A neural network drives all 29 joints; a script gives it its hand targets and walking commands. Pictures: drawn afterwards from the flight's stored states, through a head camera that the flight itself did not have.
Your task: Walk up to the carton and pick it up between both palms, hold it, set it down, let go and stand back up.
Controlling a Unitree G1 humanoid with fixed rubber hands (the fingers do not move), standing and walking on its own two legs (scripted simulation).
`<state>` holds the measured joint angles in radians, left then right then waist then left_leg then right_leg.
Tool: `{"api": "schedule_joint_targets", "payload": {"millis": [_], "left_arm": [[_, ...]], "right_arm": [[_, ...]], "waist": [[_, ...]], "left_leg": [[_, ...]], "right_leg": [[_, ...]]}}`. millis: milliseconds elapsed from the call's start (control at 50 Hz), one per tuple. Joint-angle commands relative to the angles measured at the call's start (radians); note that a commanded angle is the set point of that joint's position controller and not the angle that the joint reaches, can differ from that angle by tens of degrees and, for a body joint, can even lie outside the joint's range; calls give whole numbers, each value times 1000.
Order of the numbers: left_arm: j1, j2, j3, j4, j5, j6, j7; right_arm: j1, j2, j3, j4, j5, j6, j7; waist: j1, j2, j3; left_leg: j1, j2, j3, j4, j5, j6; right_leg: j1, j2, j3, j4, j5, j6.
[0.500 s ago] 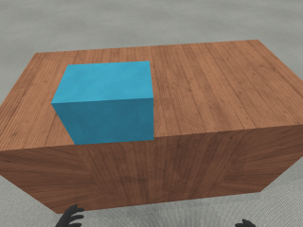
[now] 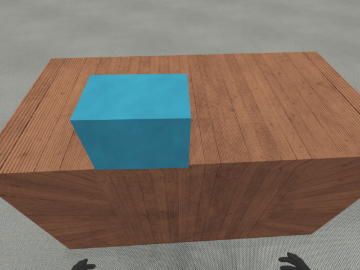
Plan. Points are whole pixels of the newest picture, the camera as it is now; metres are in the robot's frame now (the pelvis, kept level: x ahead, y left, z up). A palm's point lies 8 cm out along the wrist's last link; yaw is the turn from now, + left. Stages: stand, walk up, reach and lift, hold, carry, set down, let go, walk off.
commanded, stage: walk up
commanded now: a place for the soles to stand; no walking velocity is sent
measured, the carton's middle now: (140, 122) +0.49 +0.12 +0.05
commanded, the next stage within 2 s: none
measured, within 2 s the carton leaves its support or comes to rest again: neither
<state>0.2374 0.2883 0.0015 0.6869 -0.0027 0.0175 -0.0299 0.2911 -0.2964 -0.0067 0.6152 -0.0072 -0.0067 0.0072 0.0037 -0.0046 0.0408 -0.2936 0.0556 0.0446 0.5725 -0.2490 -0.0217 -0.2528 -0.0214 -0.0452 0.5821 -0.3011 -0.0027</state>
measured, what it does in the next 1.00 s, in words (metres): steps to the left: left foot, then right foot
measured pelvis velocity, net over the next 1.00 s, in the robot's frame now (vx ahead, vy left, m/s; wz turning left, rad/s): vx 0.10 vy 0.12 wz -0.11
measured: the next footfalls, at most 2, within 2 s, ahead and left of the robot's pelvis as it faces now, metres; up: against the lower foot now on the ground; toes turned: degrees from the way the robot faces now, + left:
left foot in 0.36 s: +0.16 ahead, +0.24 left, +0.00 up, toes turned +2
right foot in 0.68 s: +0.15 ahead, +0.01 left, +0.00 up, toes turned -4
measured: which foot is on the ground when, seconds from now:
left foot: down 0.00-0.06, up 0.08-0.34, down 0.36-1.00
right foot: down 0.00-0.36, up 0.38-0.66, down 0.68-1.00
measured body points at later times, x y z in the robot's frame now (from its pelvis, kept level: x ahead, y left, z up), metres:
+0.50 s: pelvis +0.06 +0.12 -0.02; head +0.08 +0.13 +0.43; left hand +0.13 +0.40 -0.14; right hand +0.15 -0.16 -0.11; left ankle +0.12 +0.24 -0.73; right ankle +0.03 -0.03 -0.68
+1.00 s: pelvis +0.10 +0.12 +0.00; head +0.10 +0.12 +0.45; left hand +0.27 +0.36 -0.10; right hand +0.19 -0.16 -0.10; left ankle +0.12 +0.24 -0.73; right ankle +0.11 +0.01 -0.73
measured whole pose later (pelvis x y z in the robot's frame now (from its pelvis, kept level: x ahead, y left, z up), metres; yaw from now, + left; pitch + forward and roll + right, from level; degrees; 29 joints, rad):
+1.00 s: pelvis +0.10 +0.12 +0.00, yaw -6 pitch -2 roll +1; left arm 0.21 0.29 0.02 0.64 0.00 0.02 -0.03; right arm 0.30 -0.30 0.00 0.61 -0.01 -0.01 0.00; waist 0.00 -0.01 0.04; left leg -0.26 0.08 0.16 0.59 -0.30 0.00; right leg -0.29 0.01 0.02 0.61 -0.29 -0.02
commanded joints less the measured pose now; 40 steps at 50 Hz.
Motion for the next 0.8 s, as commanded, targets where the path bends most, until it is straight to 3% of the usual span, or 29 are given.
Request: {"api": "schedule_joint_targets", "payload": {"millis": [0, 20, 40, 60, 80, 100, 120, 180, 220, 260, 280, 300, 320, 340, 360, 380, 400, 420, 460, 480, 520, 580, 620, 640, 660, 680, 700, 740, 780], "left_arm": [[-13, 138, 39, -82, 0, -19, 3], [199, 174, 91, -60, 55, -42, 31], [234, 257, 114, -32, 71, -45, 52], [236, 275, 129, -30, 86, -44, 74], [224, 247, 125, -31, 90, -47, 93], [199, 223, 117, -36, 88, -56, 100], [178, 207, 111, -37, 87, -64, 101], [123, 206, 114, -41, 76, -77, 88], [107, 208, 118, -43, 71, -79, 82], [75, 207, 118, -64, 61, -72, 69], [55, 205, 112, -72, 54, -65, 62], [59, 182, 101, -81, 52, -56, 56], [129, 120, 77, -82, 51, -47, 48], [196, 37, 44, -98, 47, -41, 38], [214, 25, 42, -146, 28, -26, 44], [188, 106, 72, -145, 32, -4, 59], [165, 146, 80, -150, 36, 4, 60], [176, 136, 77, -138, 27, 3, 61], [239, 118, 76, -110, 30, -4, 60], [242, 107, 73, -108, 34, -7, 56], [205, 85, 66, -117, 38, -3, 48], [155, 79, 67, -125, 38, 4, 37], [161, 82, 72, -122, 37, -4, 30], [151, 106, 76, -127, 33, -12, 27], [139, 142, 84, -132, 40, -18, 25], [61, 208, 97, -142, 31, -19, 25], [13, 200, 95, -129, -5, -12, 23], [-24, 127, 63, -135, -13, -11, 14], [-13, 126, 55, -136, -7, -9, 12]], "right_arm": [[7, -139, -46, -79, 0, -19, -4], [4, -170, -67, -90, -53, 4, 32], [-28, -118, -60, -116, -65, 22, 44], [-36, -111, -62, -127, -75, 40, 52], [-36, -113, -63, -130, -70, 53, 59], [-31, -115, -67, -129, -64, 53, 61], [-25, -110, -71, -130, -65, 51, 62], [-32, -90, -78, -134, -58, 45, 78], [-40, -80, -81, -134, -44, 41, 87], [21, -76, -89, -99, -31, 26, 80], [82, -81, -96, -70, -29, 16, 71], [161, -105, -107, -36, -31, 7, 57], [226, -144, -120, -3, -34, -2, 40], [274, -198, -131, -6, -40, -11, 26], [201, -286, -130, -61, -37, -10, 11], [134, -312, -142, -56, -17, 4, -1], [97, -260, -119, -58, -6, 4, -10], [80, -230, -103, -53, -15, 2, -16], [32, -179, -82, -55, -30, 0, -22], [29, -160, -73, -49, -33, -2, -20], [35, -150, -65, -48, -34, -9, -21], [35, -170, -66, -57, -32, -5, -28], [0, -175, -56, -71, -18, -1, -26], [-8, -175, -50, -77, -10, 0, -22], [20, -147, -40, -88, 1, -2, -16], [82, -98, -27, -98, 22, -2, -11], [87, -93, -29, -71, 26, 11, -19], [41, -125, -42, -74, 10, 9, -20], [48, -152, -47, -71, -2, -7, -19]], "waist": [[-4, 2, -37], [42, 44, -82], [61, -84, 18], [79, -96, 90], [71, -47, 135], [51, -19, 150], [38, -34, 132], [31, -152, 103], [24, -196, 106], [2, -215, 76], [-27, -181, 48], [-61, -112, 12], [-74, 33, -38], [-99, 239, -73], [-80, 324, -63], [-78, 224, -22], [-61, 153, 51], [-46, 132, 80], [-4, 143, 45], [-3, 138, 31], [-12, 142, 22], [-14, 159, -8], [21, 131, -41], [37, 100, -48], [35, 18, -89], [-17, -107, -101], [-21, -106, -83], [-14, -69, -27], [-14, -61, -17]], "left_leg": [[19, 64, -94, -111, 42, 60], [-98, -21, -1, 83, -296, 58], [-326, -44, 26, 244, -319, 29], [-460, 26, -56, 385, -318, 24], [-512, 58, -89, 438, -256, 21], [-514, 70, -110, 449, -191, 15], [-487, 80, -117, 445, -156, 4], [-346, 82, -84, 372, -127, -19], [-245, 86, -69, 278, -126, -8], [-60, 50, -22, 162, -84, 16], [80, 15, 30, 89, 18, 27], [225, -26, 77, 48, 85, 31], [325, -51, 66, 13, 66, 34], [331, 90, -111, -89, -36, 73], [178, 323, -527, -291, -268, 202], [26, 394, -651, -388, -504, 312], [-1, 364, -603, -386, -466, 306], [-9, 337, -493, -327, -333, 289], [-39, 304, -350, -267, -140, 255], [-45, 290, -301, -247, -51, 247], [-21, 287, -252, -200, 133, 246], [-2, 279, -196, -129, 332, 232], [-65, 259, -146, -73, 327, 194], [-105, 239, -121, -45, 277, 156], [-148, 196, -75, 8, 164, 106], [-112, 72, 17, 70, -45, 47], [64, 14, 36, 83, -184, 41], [78, 31, 4, -6, -87, 41], [60, 93, -54, -86, -10, 62]], "right_leg": [[-29, -85, 111, -144, 43, -45], [120, -181, 283, -248, -367, -119], [183, -327, 490, -351, -549, -198], [181, -432, 589, -387, -573, -262], [171, -450, 587, -390, -506, -276], [158, -425, 537, -378, -406, -260], [153, -392, 471, -368, -337, -240], [78, -311, 305, -357, -223, -215], [9, -274, 220, -326, -174, -196], [-100, -216, 140, -247, -143, -162], [-170, -184, 101, -171, -138, -143], [-238, -156, 74, -62, -121, -121], [-277, -95, 31, 108, -129, -84], [-317, -17, -39, 335, -282, -34], [-360, 47, 25, 485, -414, 16], [-308, 1, 107, 615, -399, 7], [-339, -7, 146, 646, -315, 11], [-342, -24, 157, 628, -260, 10], [-239, -49, 143, 511, -238, 13], [-196, -42, 125, 455, -243, 17], [-158, -39, 102, 334, -230, 24], [-74, -21, 62, 188, -103, 11], [64, -5, 50, 21, 50, -17], [120, -7, 81, -65, 160, -39], [180, -74, 188, -91, 246, -77], [90, -188, 347, -140, 200, -151], [-98, -212, 316, -176, 71, -205], [-139, -128, 242, -161, 72, -140], [-114, -75, 188, -106, 111, -82]]}}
